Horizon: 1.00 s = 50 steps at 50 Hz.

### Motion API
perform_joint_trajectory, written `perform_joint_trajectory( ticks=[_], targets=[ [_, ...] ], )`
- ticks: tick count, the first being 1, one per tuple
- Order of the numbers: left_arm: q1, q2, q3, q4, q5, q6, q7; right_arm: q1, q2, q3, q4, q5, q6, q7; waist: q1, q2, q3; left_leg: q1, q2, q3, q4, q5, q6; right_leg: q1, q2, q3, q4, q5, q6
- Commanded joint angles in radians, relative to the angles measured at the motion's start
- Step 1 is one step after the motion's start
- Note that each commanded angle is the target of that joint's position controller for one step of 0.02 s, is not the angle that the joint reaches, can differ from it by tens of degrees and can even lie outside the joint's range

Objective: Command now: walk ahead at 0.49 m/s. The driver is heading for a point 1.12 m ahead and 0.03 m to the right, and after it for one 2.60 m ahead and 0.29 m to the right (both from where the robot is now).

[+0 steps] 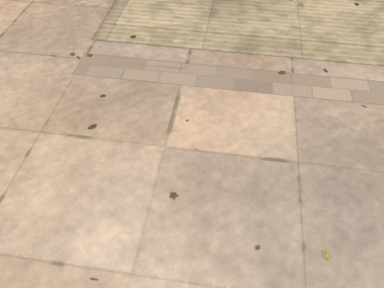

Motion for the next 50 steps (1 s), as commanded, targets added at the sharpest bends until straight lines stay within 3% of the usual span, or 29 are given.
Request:
perform_joint_trajectory(
  ticks=[1, 5, 10, 12, 13, 14, 15, 16, 17, 18, 19, 20, 21, 23, 26, 32, 37, 40, 41, 42, 43, 44, 45, 46, 47, 48, 50],
  targets=[
    [0.035, 0.046, 0.014, -0.042, 0.013, 0.003, 0.007, -0.041, -0.131, -0.02, -0.054, 0.001, -0.018, -0.019, 0.047, 0.076, 0.056, -0.11, 0.278, -0.205, -0.206, 0.07, 0.171, -0.019, -0.042, 0.001, -0.14, 0.161, 0.027],
    [-0.129, 0.029, 0.007, -0.085, 0.003, -0.009, -0.006, 0.041, -0.159, -0.025, -0.037, 0.017, -0.005, -0.035, -0.012, 0.076, 0.055, -0.017, 0.264, -0.16, -0.19, 0.085, 0.127, 0.011, 0.003, -0.037, -0.431, 0.307, 0.035],
    [-0.251, 0.043, 0.003, -0.135, -0.01, -0.018, -0.037, 0.114, -0.17, -0.031, -0.004, 0.027, 0.016, -0.038, -0.048, 0.09, 0.083, 0.146, 0.327, -0.178, -0.118, 0.06, 0.113, 0.007, 0.032, -0.042, -0.582, 0.217, 0.016],
    [-0.228, 0.065, 0.009, -0.141, -0.01, -0.027, -0.047, 0.105, -0.181, -0.038, -0.003, 0.027, 0.027, -0.04, -0.022, 0.103, 0.068, 0.19, 0.351, -0.192, -0.063, 0.111, 0.097, 0.065, 0.049, -0.051, -0.624, 0.135, -0.012],
    [-0.174, 0.084, 0.019, -0.13, -0.009, -0.031, -0.049, 0.086, -0.189, -0.039, -0.007, 0.027, 0.033, -0.041, 0.015, 0.114, 0.04, 0.192, 0.344, -0.182, -0.001, 0.228, 0.084, 0.153, 0.073, -0.073, -0.644, 0.106, -0.029],
    [-0.047, 0.119, 0.04, -0.092, -0.007, -0.033, -0.046, 0.067, -0.177, -0.034, -0.013, 0.022, 0.038, -0.04, 0.08, 0.106, -0.033, 0.173, 0.297, -0.142, 0.15, 0.394, 0.061, 0.321, 0.108, -0.1, -0.666, 0.098, -0.053],
    [0.158, 0.19, 0.068, -0.04, -0.002, -0.035, -0.038, 0.058, -0.138, -0.017, -0.033, 0.008, 0.038, -0.04, 0.158, 0.055, -0.177, 0.032, 0.236, -0.086, 0.421, 0.365, 0.026, 0.615, 0.024, -0.006, -0.637, 0.124, -0.109],
    [0.294, 0.307, 0.097, -0.013, 0.015, -0.027, -0.036, 0.16, -0.023, 0.018, -0.051, 0.004, 0.016, -0.03, 0.143, -0.194, -0.326, -0.395, 0.067, -0.01, 0.834, -0.011, -0.056, 1.028, -0.229, 0.427, -0.693, 0.016, -0.265],
    [0.31, 0.23, 0.075, -0.009, 0.012, -0.026, -0.04, 0.162, -0.056, 0.014, -0.036, 0.02, -0.012, -0.025, 0.148, -0.223, -0.392, -0.543, 0.042, -0.165, 1.0, -0.419, -0.046, 1.075, -0.284, 0.689, -0.833, -0.065, -0.302],
    [0.218, 0.167, 0.054, -0.024, 0.007, -0.028, -0.04, 0.069, -0.154, -0.012, -0.062, 0.047, -0.027, -0.021, 0.13, -0.151, -0.241, -0.628, 0.106, -0.185, 1.061, -0.363, -0.023, 0.952, -0.251, 0.55, -0.841, -0.069, -0.244],
    [0.117, 0.13, 0.04, -0.049, 0.005, -0.026, -0.039, 0.002, -0.162, -0.015, -0.081, 0.049, -0.029, -0.025, 0.1, -0.079, -0.155, -0.609, 0.164, -0.155, 1.03, -0.263, -0.016, 0.804, -0.211, 0.4, -0.858, 0.007, -0.209],
    [0.049, 0.098, 0.03, -0.06, 0.008, -0.024, -0.045, -0.033, -0.149, -0.019, -0.085, 0.035, -0.022, -0.031, 0.071, -0.021, -0.088, -0.569, 0.199, -0.138, 0.964, -0.192, -0.022, 0.67, -0.166, 0.3, -0.897, 0.077, -0.192],
    [0.019, 0.074, 0.022, -0.06, 0.014, -0.026, -0.049, -0.026, -0.135, -0.025, -0.084, 0.025, -0.008, -0.036, 0.038, -0.032, -0.055, -0.507, 0.228, -0.141, 0.903, -0.143, -0.026, 0.581, -0.126, 0.224, -0.934, 0.118, -0.172],
    [0.035, 0.072, 0.022, -0.037, 0.017, -0.031, -0.054, 0.011, -0.088, -0.022, -0.072, 0.021, 0.018, -0.038, 0.011, -0.042, -0.035, -0.444, 0.234, -0.124, 0.858, -0.097, -0.039, 0.503, -0.092, 0.148, -0.979, 0.194, -0.178],
    [0.091, 0.11, 0.033, -0.004, 0.018, -0.032, -0.04, -0.061, -0.09, -0.028, -0.102, 0.013, 0.03, -0.043, 0.012, -0.016, 0.004, -0.528, 0.24, -0.12, 0.745, 0.006, -0.062, 0.517, -0.089, 0.087, -1.005, 0.31, -0.19],
    [0.176, 0.128, 0.034, 0.034, 0.006, -0.016, -0.015, -0.282, -0.064, -0.022, -0.167, 0.016, 0.02, -0.029, 0.071, -0.02, 0.051, -0.527, 0.204, -0.081, 0.397, 0.239, -0.071, 0.566, -0.063, 0.007, -1.034, 0.257, -0.155],
    [0.245, 0.136, 0.041, 0.081, -0.003, 0.002, -0.008, -0.405, -0.069, -0.016, -0.216, 0.026, 0.009, -0.004, 0.101, -0.022, 0.098, -0.556, 0.184, -0.079, 0.269, 0.184, -0.046, 0.716, -0.121, 0.013, -0.986, 0.252, -0.149],
    [0.223, 0.153, 0.05, 0.085, -0.006, 0.015, -0.002, -0.378, -0.095, -0.025, -0.222, 0.027, -0.002, 0.01, 0.063, -0.038, 0.069, -0.461, 0.155, -0.057, 0.228, 0.078, -0.01, 0.768, -0.143, 0.012, -0.905, 0.398, -0.127],
    [0.202, 0.163, 0.053, 0.081, -0.005, 0.02, -0.001, -0.316, -0.117, -0.036, -0.208, 0.026, -0.004, 0.009, 0.026, -0.054, 0.027, -0.35, 0.122, -0.029, 0.221, 0.054, 0.005, 0.763, -0.132, -0.001, -0.835, 0.557, -0.116],
    [0.181, 0.154, 0.049, 0.076, -0.002, 0.026, -0.002, -0.179, -0.151, -0.058, -0.165, 0.024, -0.004, 0.005, -0.045, -0.049, -0.051, -0.163, 0.085, 0.001, 0.207, 0.059, 0.029, 0.729, -0.088, -0.036, -0.679, 0.696, -0.094],
    [0.174, 0.127, 0.036, 0.059, 0.008, 0.027, -0.002, 0.011, -0.211, -0.083, -0.113, 0.019, -0.003, -0.004, -0.117, -0.007, -0.18, 0.137, 0.158, -0.082, 0.241, 0.086, 0.075, 0.566, -0.033, -0.074, -0.428, 0.598, -0.061],
    [0.291, 0.017, 0.003, 0.048, 0.013, 0.008, -0.014, 0.151, -0.312, -0.108, -0.086, 0.0, 0.004, -0.01, -0.093, 0.222, -0.34, 0.555, 0.424, -0.528, 0.195, -0.052, 0.233, 0.143, 0.132, -0.112, -0.008, 0.162, 0.016],
    [0.286, 0.021, 0.0, 0.063, 0.001, -0.02, -0.021, 0.152, -0.253, -0.086, -0.084, 0.009, 0.007, -0.008, -0.092, 0.287, -0.413, 0.601, 0.494, -0.815, 0.027, -0.133, 0.267, -0.009, 0.187, 0.041, 0.169, -0.363, 0.012],
    [0.193, 0.115, 0.025, 0.035, -0.028, -0.037, -0.025, 0.069, -0.196, -0.068, -0.093, 0.018, 0.004, -0.008, -0.081, 0.227, -0.263, 0.48, 0.459, -0.687, 0.011, -0.171, 0.208, -0.102, 0.12, 0.069, 0.237, -0.325, -0.01],
    [0.116, 0.13, 0.028, 0.011, -0.034, -0.042, -0.021, -0.027, -0.159, -0.056, -0.118, 0.018, 0.004, -0.009, -0.052, 0.155, -0.157, 0.315, 0.425, -0.539, -0.01, -0.117, 0.171, -0.099, 0.061, 0.033, 0.203, -0.227, -0.022],
    [0.076, 0.123, 0.033, 0.004, -0.02, -0.037, -0.012, -0.097, -0.126, -0.046, -0.127, 0.01, 0.002, -0.005, -0.018, 0.089, -0.081, 0.158, 0.383, -0.433, -0.048, -0.042, 0.149, -0.053, 0.02, 0.013, 0.135, -0.147, -0.02],
    [0.117, 0.083, 0.039, 0.015, -0.007, -0.007, -0.004, -0.136, -0.089, -0.035, -0.12, -0.004, -0.004, 0.003, 0.041, 0.126, -0.043, -0.001, 0.322, -0.316, -0.111, 0.02, 0.128, 0.069, -0.022, 0.018, 0.045, -0.07, -0.018]
  ],
)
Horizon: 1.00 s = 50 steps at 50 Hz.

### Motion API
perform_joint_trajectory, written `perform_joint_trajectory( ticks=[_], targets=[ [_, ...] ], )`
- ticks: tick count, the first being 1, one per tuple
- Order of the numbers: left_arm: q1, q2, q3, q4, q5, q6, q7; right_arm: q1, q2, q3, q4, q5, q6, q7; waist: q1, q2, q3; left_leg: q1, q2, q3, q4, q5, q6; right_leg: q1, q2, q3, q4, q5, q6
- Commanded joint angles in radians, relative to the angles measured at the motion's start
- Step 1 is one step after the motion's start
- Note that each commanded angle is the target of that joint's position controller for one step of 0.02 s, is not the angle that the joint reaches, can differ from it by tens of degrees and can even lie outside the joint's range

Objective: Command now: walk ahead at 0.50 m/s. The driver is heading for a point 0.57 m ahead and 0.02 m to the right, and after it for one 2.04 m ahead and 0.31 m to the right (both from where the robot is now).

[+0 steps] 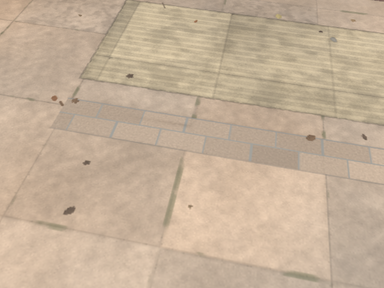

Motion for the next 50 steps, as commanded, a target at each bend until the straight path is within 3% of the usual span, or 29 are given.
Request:
perform_joint_trajectory(
  ticks=[1, 4, 6, 10, 15, 18, 19, 20, 21, 22, 23, 24, 25, 26, 28, 30, 32, 34, 37, 41, 43, 44, 45, 46, 47, 48, 49, 50],
  targets=[
    [0.049, 0.052, 0.024, -0.048, 0.006, 0.01, 0.011, 0.018, -0.079, -0.012, -0.025, -0.008, -0.017, 0.004, 0.022, 0.118, -0.058, 0.135, 0.25, -0.281, -0.304, 0.072, 0.163, -0.141, -0.096, 0.038, -0.026, 0.094, -0.003],
    [-0.028, 0.058, 0.03, -0.079, 0.015, 0.023, 0.016, 0.073, -0.125, -0.022, 0.003, -0.007, -0.02, -0.014, 0.019, 0.089, -0.014, 0.138, 0.249, -0.223, -0.341, 0.163, 0.179, -0.227, -0.106, 0.03, -0.145, 0.205, 0.025],
    [-0.104, 0.055, 0.032, -0.103, 0.021, 0.02, 0.014, 0.112, -0.13, -0.022, 0.018, -0.004, -0.013, -0.027, 0.0, 0.079, -0.001, 0.18, 0.245, -0.198, -0.346, 0.197, 0.168, -0.283, -0.104, 0.026, -0.259, 0.305, 0.039],
    [-0.238, 0.03, 0.021, -0.139, 0.015, 0.011, 0.0, 0.17, -0.139, -0.021, 0.039, 0.006, -0.004, -0.038, -0.041, 0.086, 0.024, 0.219, 0.217, -0.136, -0.354, 0.179, 0.135, -0.255, -0.067, -0.009, -0.49, 0.46, 0.04],
    [-0.373, 0.032, 0.01, -0.19, 0.004, 0.001, -0.028, 0.251, -0.151, -0.027, 0.083, 0.014, 0.015, -0.043, -0.083, 0.085, 0.068, 0.368, 0.27, -0.139, -0.302, 0.178, 0.133, -0.283, -0.038, -0.022, -0.628, 0.406, 0.025],
    [-0.359, 0.058, 0.014, -0.202, 0.001, -0.009, -0.044, 0.239, -0.166, -0.037, 0.091, 0.018, 0.028, -0.048, -0.05, 0.105, 0.051, 0.434, 0.305, -0.146, -0.228, 0.299, 0.112, -0.215, -0.016, -0.033, -0.675, 0.3, -0.012],
    [-0.306, 0.079, 0.024, -0.191, 0.002, -0.012, -0.044, 0.218, -0.175, -0.04, 0.087, 0.019, 0.031, -0.049, -0.016, 0.119, 0.017, 0.433, 0.298, -0.136, -0.17, 0.44, 0.1, -0.12, 0.012, -0.055, -0.685, 0.272, -0.028],
    [-0.19, 0.108, 0.042, -0.157, 0.006, -0.013, -0.041, 0.191, -0.173, -0.038, 0.081, 0.02, 0.036, -0.049, 0.05, 0.119, -0.051, 0.41, 0.263, -0.103, -0.04, 0.599, 0.08, 0.048, 0.049, -0.087, -0.706, 0.28, -0.052],
    [-0.009, 0.164, 0.068, -0.102, 0.011, -0.012, -0.033, 0.183, -0.145, -0.027, 0.069, 0.013, 0.038, -0.048, 0.122, 0.092, -0.169, 0.293, 0.205, -0.061, 0.179, 0.584, 0.048, 0.321, 0.023, -0.055, -0.683, 0.31, -0.09],
    [0.15, 0.264, 0.092, -0.074, 0.032, -0.01, -0.025, 0.268, -0.059, 0.001, 0.047, -0.001, 0.026, -0.042, 0.12, -0.097, -0.341, -0.07, 0.084, -0.009, 0.576, 0.219, -0.015, 0.734, -0.237, 0.317, -0.683, 0.264, -0.219],
    [0.174, 0.236, 0.08, -0.061, 0.019, -0.005, -0.029, 0.299, -0.015, 0.018, 0.062, 0.009, 0.0, -0.033, 0.108, -0.252, -0.438, -0.302, -0.034, -0.109, 0.81, -0.403, -0.038, 0.871, -0.36, 0.696, -0.856, 0.138, -0.31],
    [0.11, 0.167, 0.057, -0.072, 0.012, -0.006, -0.029, 0.218, -0.121, -0.01, 0.046, 0.035, -0.021, -0.028, 0.113, -0.17, -0.324, -0.404, 0.036, -0.186, 0.902, -0.388, -0.014, 0.78, -0.322, 0.614, -0.881, 0.068, -0.256],
    [0.022, 0.129, 0.045, -0.094, 0.014, -0.005, -0.026, 0.131, -0.143, -0.014, 0.019, 0.049, -0.03, -0.027, 0.093, -0.112, -0.206, -0.426, 0.089, -0.156, 0.89, -0.303, 0.001, 0.632, -0.286, 0.463, -0.897, 0.108, -0.217],
    [-0.052, 0.103, 0.035, -0.104, 0.022, -0.006, -0.029, 0.089, -0.132, -0.017, 0.013, 0.039, -0.028, -0.033, 0.06, -0.032, -0.123, -0.386, 0.134, -0.133, 0.822, -0.218, 0.0, 0.473, -0.246, 0.353, -0.935, 0.189, -0.196],
    [-0.103, 0.062, 0.022, -0.103, 0.035, -0.013, -0.036, 0.114, -0.102, -0.026, 0.022, 0.022, 0.0, -0.041, -0.001, -0.046, -0.071, -0.27, 0.18, -0.139, 0.72, -0.138, -0.004, 0.304, -0.187, 0.236, -0.999, 0.257, -0.172],
    [-0.078, 0.078, 0.026, -0.084, 0.03, -0.018, -0.034, 0.132, -0.067, -0.024, 0.028, 0.018, 0.021, -0.045, -0.019, -0.043, -0.049, -0.25, 0.187, -0.126, 0.663, -0.107, -0.017, 0.249, -0.172, 0.178, -1.042, 0.304, -0.187],
    [-0.06, 0.108, 0.03, -0.069, 0.037, -0.019, -0.022, 0.081, -0.074, -0.029, 0.008, 0.007, 0.028, -0.052, -0.026, -0.023, -0.013, -0.287, 0.179, -0.114, 0.573, -0.045, -0.045, 0.235, -0.171, 0.115, -1.04, 0.557, -0.194],
    [-0.048, 0.11, 0.028, -0.057, 0.039, -0.01, -0.01, 0.033, -0.06, -0.026, -0.008, -0.004, 0.028, -0.051, -0.024, -0.023, -0.015, -0.275, 0.162, -0.097, 0.431, 0.05, -0.063, 0.236, -0.139, 0.029, -1.008, 0.757, -0.17],
    [-0.018, 0.118, 0.024, -0.038, 0.034, 0.002, 0.001, -0.064, -0.032, -0.012, -0.027, -0.002, 0.027, -0.041, 0.011, -0.04, -0.032, -0.167, 0.113, -0.056, 0.224, 0.211, -0.062, 0.226, -0.093, -0.049, -0.985, 0.778, -0.133],
    [0.006, 0.12, 0.024, 0.0, 0.023, 0.02, 0.007, -0.124, -0.06, -0.012, -0.042, -0.001, 0.03, -0.032, 0.029, -0.054, -0.039, -0.136, 0.089, -0.077, 0.109, 0.203, -0.045, 0.326, -0.135, -0.013, -0.919, 0.732, -0.129],
    [-0.017, 0.125, 0.027, 0.009, 0.014, 0.029, 0.012, -0.097, -0.088, -0.019, -0.036, -0.009, 0.023, -0.028, 0.001, -0.054, -0.056, -0.09, 0.079, -0.082, 0.048, 0.16, -0.019, 0.369, -0.149, 0.016, -0.841, 0.713, -0.11],
    [-0.031, 0.12, 0.026, 0.011, 0.01, 0.034, 0.015, -0.04, -0.104, -0.027, -0.014, -0.014, 0.018, -0.028, -0.031, -0.037, -0.078, -0.007, 0.063, -0.068, -0.026, 0.227, -0.003, 0.372, -0.121, 0.01, -0.773, 0.686, -0.084],
    [0.011, 0.107, 0.023, 0.014, 0.022, 0.032, 0.016, 0.014, -0.162, -0.044, 0.007, -0.024, 0.013, -0.035, -0.031, 0.023, -0.128, 0.133, 0.104, -0.104, -0.04, 0.559, 0.021, 0.34, -0.055, -0.016, -0.67, 0.625, -0.04],
    [0.101, 0.055, 0.008, 0.022, 0.042, 0.024, 0.013, 0.061, -0.207, -0.048, 0.012, -0.036, 0.015, -0.04, 0.012, 0.135, -0.238, 0.395, 0.246, -0.235, 0.05, 0.914, 0.105, 0.171, 0.025, -0.05, -0.498, 0.316, 0.012],
    [0.177, -0.016, -0.017, 0.054, 0.035, 0.027, 0.012, 0.102, -0.141, -0.03, 0.032, -0.031, 0.028, -0.042, 0.0, 0.281, -0.336, 0.511, 0.391, -0.391, 0.034, 0.96, 0.248, 0.053, 0.076, -0.039, -0.307, -0.151, 0.06],
    [0.119, 0.042, -0.004, 0.047, 0.021, 0.043, 0.011, 0.099, -0.083, -0.011, 0.034, -0.012, 0.035, -0.035, -0.02, 0.24, -0.327, 0.454, 0.391, -0.44, -0.018, 0.765, 0.263, 0.013, 0.065, 0.016, -0.199, -0.365, 0.084],
    [0.06, 0.077, 0.006, 0.03, 0.009, 0.06, 0.016, 0.047, -0.091, -0.008, 0.028, -0.007, 0.038, -0.032, -0.012, 0.185, -0.261, 0.367, 0.364, -0.42, -0.057, 0.537, 0.23, -0.03, 0.039, 0.038, -0.151, -0.359, 0.088],
    [0.017, 0.082, 0.012, 0.025, 0.007, 0.078, 0.026, -0.01, -0.1, -0.008, 0.015, -0.011, 0.04, -0.034, -0.001, 0.135, -0.208, 0.275, 0.342, -0.403, -0.099, 0.344, 0.202, -0.045, 0.017, 0.034, -0.155, -0.31, 0.092]
  ],
)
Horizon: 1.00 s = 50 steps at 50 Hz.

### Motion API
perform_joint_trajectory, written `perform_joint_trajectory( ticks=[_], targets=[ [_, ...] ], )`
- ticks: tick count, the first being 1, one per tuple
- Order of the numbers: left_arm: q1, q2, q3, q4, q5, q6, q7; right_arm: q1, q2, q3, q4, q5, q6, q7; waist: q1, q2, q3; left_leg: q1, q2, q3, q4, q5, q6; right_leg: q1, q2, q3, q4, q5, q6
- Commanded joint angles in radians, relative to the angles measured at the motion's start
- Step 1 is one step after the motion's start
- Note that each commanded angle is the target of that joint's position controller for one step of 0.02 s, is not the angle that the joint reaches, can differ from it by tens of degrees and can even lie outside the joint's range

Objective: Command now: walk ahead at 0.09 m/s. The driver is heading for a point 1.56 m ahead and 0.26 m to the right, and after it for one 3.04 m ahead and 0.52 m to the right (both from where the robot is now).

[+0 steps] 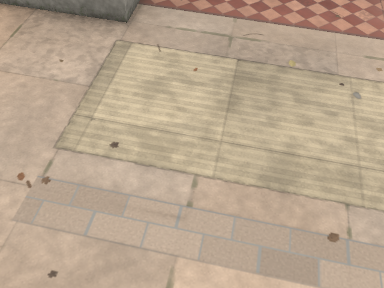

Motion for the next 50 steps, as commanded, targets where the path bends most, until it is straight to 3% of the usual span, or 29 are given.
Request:
perform_joint_trajectory(
  ticks=[1, 4, 6, 8, 9, 10, 11, 12, 14, 17, 26, 50],
  targets=[
    [0.052, 0.094, 0.025, -0.021, -0.005, 0.042, 0.022, 0.032, -0.136, -0.02, -0.027, 0.002, 0.008, -0.007, -0.015, 0.107, -0.16, 0.265, 0.288, -0.341, -0.184, 0.151, 0.199, -0.189, -0.076, 0.056, 0.133, -0.025, 0.027],
    [0.073, 0.051, 0.02, 0.001, 0.002, 0.065, 0.037, -0.044, -0.133, -0.021, -0.036, -0.012, 0.027, -0.019, 0.017, 0.163, -0.122, 0.084, 0.208, -0.241, -0.253, -0.071, 0.149, -0.025, -0.069, 0.016, -0.062, 0.105, 0.027],
    [0.093, 0.036, 0.018, 0.025, 0.006, 0.065, 0.035, -0.038, -0.128, -0.02, -0.024, -0.002, 0.033, -0.025, 0.028, 0.153, -0.133, 0.057, 0.182, -0.2, -0.256, -0.168, 0.135, 0.067, -0.052, -0.012, -0.199, 0.256, 0.012],
    [0.099, 0.036, 0.018, 0.04, 0.02, 0.067, 0.025, -0.02, -0.118, -0.017, -0.006, 0.017, 0.039, -0.028, 0.034, 0.137, -0.112, 0.019, 0.151, -0.173, -0.257, -0.346, 0.087, 0.145, -0.037, -0.036, -0.331, 0.37, -0.015],
    [0.085, 0.051, 0.017, 0.032, 0.034, 0.068, 0.023, 0.006, -0.105, -0.013, 0.008, 0.018, 0.04, -0.027, 0.025, 0.108, -0.077, 0.002, 0.132, -0.163, -0.253, -0.423, 0.045, 0.142, -0.066, -0.007, -0.381, 0.383, -0.036],
    [0.069, 0.078, 0.017, 0.018, 0.036, 0.068, 0.024, 0.019, -0.108, -0.014, 0.014, 0.012, 0.042, -0.026, 0.004, 0.071, -0.035, -0.005, 0.108, -0.145, -0.218, -0.431, 0.014, 0.106, -0.117, 0.041, -0.441, 0.317, -0.064],
    [0.047, 0.123, 0.027, 0.031, 0.021, 0.061, 0.023, 0.036, -0.098, -0.017, 0.009, 0.013, 0.045, -0.03, -0.039, -0.058, 0.009, 0.088, 0.041, -0.064, -0.189, -0.346, -0.012, -0.059, -0.11, 0.048, -0.464, 0.112, -0.085],
    [0.021, 0.087, 0.02, 0.027, 0.017, 0.048, 0.021, 0.027, -0.103, -0.017, 0.016, 0.004, 0.046, -0.035, -0.034, -0.074, 0.027, 0.186, 0.034, -0.053, -0.132, -0.252, -0.021, -0.144, -0.102, 0.054, -0.514, 0.053, -0.076],
    [-0.004, 0.075, 0.017, 0.031, 0.02, 0.027, 0.021, 0.049, -0.095, -0.018, 0.031, 0.006, 0.046, -0.039, -0.051, -0.083, 0.021, 0.25, 0.036, -0.048, -0.089, -0.147, -0.003, -0.161, -0.1, 0.05, -0.536, 0.116, -0.041],
    [0.031, 0.062, 0.014, 0.044, 0.013, 0.009, 0.02, 0.062, -0.092, -0.018, 0.052, 0.008, 0.046, -0.035, -0.037, -0.031, -0.004, 0.24, 0.038, -0.046, -0.075, -0.059, 0.011, -0.083, -0.088, 0.033, -0.496, 0.239, -0.032],
    [0.081, 0.05, 0.005, 0.065, 0.009, 0.017, 0.021, 0.068, -0.096, -0.018, 0.092, 0.016, 0.056, -0.032, -0.022, 0.017, -0.037, 0.269, 0.041, -0.043, -0.036, 0.104, 0.009, -0.006, -0.071, 0.007, -0.45, 0.411, -0.037],
    [0.118, 0.019, -0.006, 0.086, 0.011, 0.024, 0.026, 0.069, -0.091, -0.017, 0.154, 0.018, 0.073, -0.044, -0.029, 0.014, 0.008, 0.27, 0.04, -0.047, -0.048, 0.046, -0.004, -0.006, -0.054, -0.014, -0.476, 0.358, -0.033]
  ],
)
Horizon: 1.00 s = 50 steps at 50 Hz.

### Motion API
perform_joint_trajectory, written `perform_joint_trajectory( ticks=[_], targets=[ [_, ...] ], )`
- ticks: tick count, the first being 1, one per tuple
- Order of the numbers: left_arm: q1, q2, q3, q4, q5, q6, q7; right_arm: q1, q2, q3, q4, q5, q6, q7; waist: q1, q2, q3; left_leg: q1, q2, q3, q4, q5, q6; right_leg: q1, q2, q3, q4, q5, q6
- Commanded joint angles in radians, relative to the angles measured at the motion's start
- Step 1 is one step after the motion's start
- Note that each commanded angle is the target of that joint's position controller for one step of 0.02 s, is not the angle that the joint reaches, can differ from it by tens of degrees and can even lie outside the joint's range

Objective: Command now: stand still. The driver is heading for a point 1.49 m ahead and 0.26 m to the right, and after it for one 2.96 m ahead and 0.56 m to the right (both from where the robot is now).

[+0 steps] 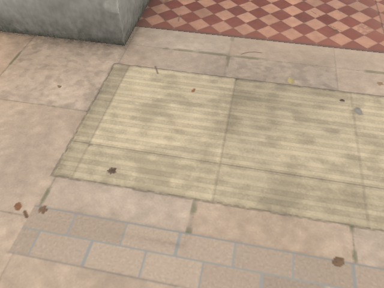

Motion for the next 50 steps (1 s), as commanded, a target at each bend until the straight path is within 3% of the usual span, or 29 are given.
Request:
perform_joint_trajectory(
  ticks=[1, 50],
  targets=[
    [0.073, 0.087, 0.012, -0.01, 0.0, -0.005, 0.003, 0.009, -0.098, -0.014, -0.023, 0.0, -0.006, -0.003, -0.001, -0.008, -0.002, 0.116, 0.027, -0.027, -0.057, 0.15, 0.041, -0.14, -0.024, 0.019, -0.115, 0.113, -0.017],
    [0.181, 0.053, 0.003, -0.012, -0.004, -0.01, 0.004, 0.091, -0.071, -0.002, -0.005, 0.004, -0.009, -0.009, -0.002, -0.008, 0.017, 0.105, 0.024, -0.026, -0.049, 0.155, 0.035, -0.149, -0.018, 0.015, -0.118, 0.119, -0.019]
  ],
)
